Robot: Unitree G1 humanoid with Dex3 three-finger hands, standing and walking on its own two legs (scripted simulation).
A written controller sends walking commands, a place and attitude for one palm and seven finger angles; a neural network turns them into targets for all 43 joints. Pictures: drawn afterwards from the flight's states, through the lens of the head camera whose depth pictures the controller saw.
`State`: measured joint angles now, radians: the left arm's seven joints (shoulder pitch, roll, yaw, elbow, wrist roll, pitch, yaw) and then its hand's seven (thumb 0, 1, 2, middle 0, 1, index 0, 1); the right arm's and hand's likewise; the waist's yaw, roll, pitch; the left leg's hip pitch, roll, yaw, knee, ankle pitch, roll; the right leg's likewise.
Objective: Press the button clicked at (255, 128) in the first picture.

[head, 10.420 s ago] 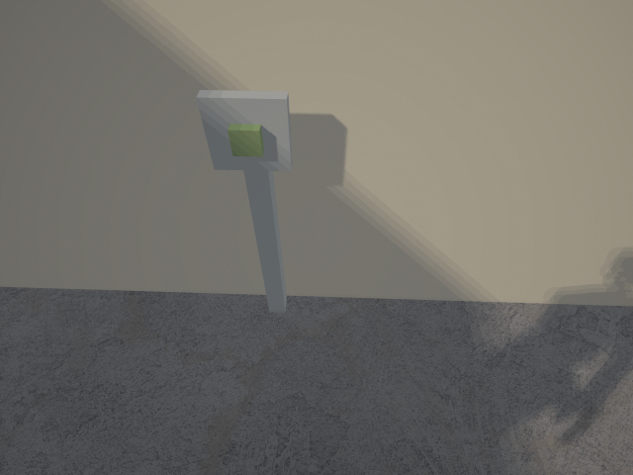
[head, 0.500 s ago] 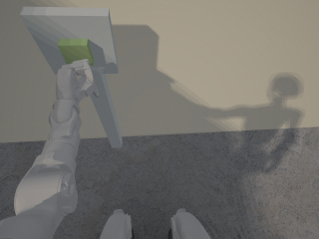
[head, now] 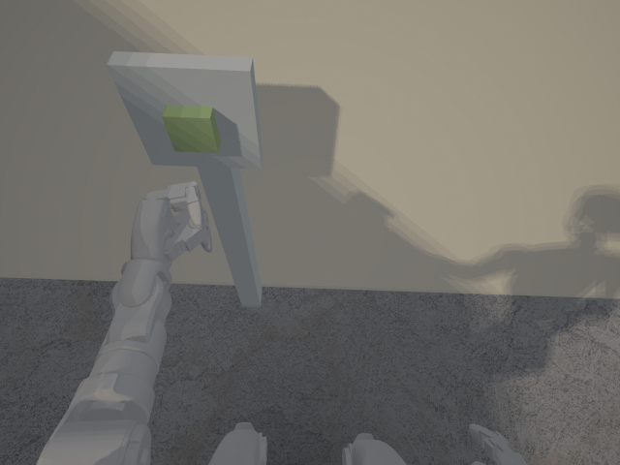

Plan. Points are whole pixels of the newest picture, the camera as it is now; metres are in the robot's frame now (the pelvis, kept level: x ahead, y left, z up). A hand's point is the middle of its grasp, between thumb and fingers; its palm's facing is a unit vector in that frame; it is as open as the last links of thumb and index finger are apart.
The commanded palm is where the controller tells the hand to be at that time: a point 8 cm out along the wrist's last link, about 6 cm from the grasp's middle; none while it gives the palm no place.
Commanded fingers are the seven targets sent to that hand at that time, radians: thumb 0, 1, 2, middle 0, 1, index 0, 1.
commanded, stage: draw the hand back to the body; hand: left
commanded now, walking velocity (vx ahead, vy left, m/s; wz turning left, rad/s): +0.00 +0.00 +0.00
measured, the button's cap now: (193, 128) +0.55 +0.17 +0.09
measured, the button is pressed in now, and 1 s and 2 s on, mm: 0 0 0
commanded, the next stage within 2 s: step back with the hand held close in 1.50 s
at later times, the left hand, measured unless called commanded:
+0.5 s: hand (127, 269) +0.31 +0.19 +0.13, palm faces -0.03 -1.00 -0.01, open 3.1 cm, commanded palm +0.27 +0.24 +0.14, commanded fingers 0.00 0.90 0.90 -1.30 -1.50 -1.30 -1.50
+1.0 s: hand out of the picture +0.24 +0.24 +0.20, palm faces +0.31 -0.90 -0.31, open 3.1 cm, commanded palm +0.19 +0.29 +0.22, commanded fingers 0.00 0.90 0.90 -1.30 -1.50 -1.30 -1.50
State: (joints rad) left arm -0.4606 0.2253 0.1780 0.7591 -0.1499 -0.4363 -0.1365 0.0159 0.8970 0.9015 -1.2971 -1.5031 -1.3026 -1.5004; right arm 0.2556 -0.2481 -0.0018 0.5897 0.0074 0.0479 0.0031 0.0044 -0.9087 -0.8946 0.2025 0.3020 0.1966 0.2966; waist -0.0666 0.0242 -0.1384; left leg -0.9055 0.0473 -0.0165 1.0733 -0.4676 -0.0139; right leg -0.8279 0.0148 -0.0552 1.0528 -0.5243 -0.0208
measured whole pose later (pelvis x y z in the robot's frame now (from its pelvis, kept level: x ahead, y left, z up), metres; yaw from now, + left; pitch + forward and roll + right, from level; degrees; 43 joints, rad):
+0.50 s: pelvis -0.01 +0.01 +0.04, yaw +0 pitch +7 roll -2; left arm -0.05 0.26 0.17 0.28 -0.27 -0.28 -0.22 0.02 0.90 0.90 -1.30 -1.50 -1.30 -1.50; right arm 0.28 -0.26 0.02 0.54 0.05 0.00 -0.04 0.01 -0.91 -0.89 0.20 0.30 0.20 0.30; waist -0.03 0.04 -0.11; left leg -0.61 0.04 0.00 0.87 -0.39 0.00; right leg -0.53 0.01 -0.04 0.83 -0.43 -0.01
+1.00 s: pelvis +0.03 +0.03 +0.08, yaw +0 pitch -3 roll -1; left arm 0.39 0.30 0.17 -0.33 -0.06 -0.03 0.10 0.02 0.89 0.90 -1.30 -1.50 -1.30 -1.50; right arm 0.19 -0.21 0.07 0.57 0.00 -0.05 -0.09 0.01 -0.90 -0.89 0.20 0.30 0.20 0.30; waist 0.05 0.05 -0.01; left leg -0.17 0.00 0.03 0.49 -0.27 0.02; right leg -0.09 -0.02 -0.01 0.43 -0.30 0.02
